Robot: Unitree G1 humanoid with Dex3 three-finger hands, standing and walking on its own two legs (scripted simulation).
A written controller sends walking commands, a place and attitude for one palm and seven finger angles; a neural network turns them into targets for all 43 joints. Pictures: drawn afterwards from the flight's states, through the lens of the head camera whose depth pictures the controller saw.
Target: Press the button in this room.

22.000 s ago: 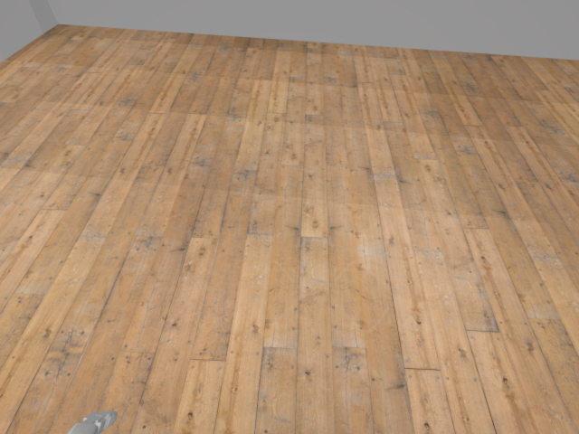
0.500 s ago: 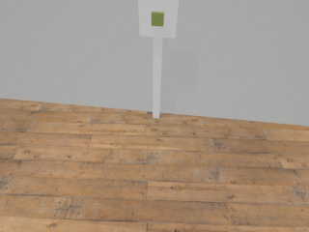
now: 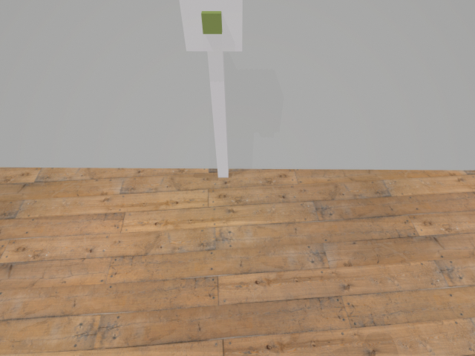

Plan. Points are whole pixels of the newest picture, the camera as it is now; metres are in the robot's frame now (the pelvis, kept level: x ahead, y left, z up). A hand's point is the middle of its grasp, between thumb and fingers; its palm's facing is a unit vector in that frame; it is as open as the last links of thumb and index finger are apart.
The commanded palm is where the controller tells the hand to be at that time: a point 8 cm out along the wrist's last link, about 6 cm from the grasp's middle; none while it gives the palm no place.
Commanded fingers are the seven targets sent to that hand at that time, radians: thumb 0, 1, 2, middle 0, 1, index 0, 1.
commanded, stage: walk to a spot facing it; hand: left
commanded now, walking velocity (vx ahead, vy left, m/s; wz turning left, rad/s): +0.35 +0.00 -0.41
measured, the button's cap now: (212, 22) +1.11 +0.15 +0.09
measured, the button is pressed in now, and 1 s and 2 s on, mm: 0 0 0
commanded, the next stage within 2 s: turn to face it in 0.54 s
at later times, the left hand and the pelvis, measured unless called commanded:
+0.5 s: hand out of the picture +0.12 +0.12 -0.16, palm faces -0.02 -0.99 -0.14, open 7.4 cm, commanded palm none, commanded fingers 0.00 0.90 0.90 -0.20 -0.30 -0.20 -0.30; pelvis +0.17 -0.04 +0.00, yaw -7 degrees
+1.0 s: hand (200, 208) +0.50 +0.13 -0.16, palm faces -0.12 -0.97 -0.22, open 7.4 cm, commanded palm none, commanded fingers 0.00 0.90 0.90 -0.20 -0.30 -0.20 -0.30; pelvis +0.35 -0.03 +0.00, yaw -6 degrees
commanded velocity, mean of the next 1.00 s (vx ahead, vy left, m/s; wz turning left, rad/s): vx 0.20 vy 0.00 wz -0.03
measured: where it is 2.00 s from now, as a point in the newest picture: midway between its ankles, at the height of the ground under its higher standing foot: (260, 287)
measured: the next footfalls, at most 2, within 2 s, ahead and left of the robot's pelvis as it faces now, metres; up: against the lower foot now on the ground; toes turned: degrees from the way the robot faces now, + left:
left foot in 0.60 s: +0.38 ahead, +0.07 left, +0.00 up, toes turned +1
right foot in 1.02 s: +0.43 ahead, -0.16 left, +0.00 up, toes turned -12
